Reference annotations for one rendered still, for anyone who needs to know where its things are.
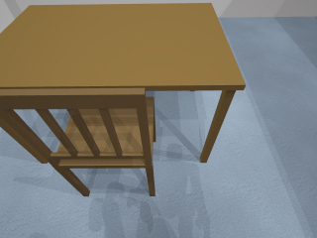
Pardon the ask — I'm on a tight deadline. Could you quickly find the chair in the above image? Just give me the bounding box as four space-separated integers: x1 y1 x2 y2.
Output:
0 87 157 196

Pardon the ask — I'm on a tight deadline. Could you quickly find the table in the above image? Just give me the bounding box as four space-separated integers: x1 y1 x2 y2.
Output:
0 3 246 164

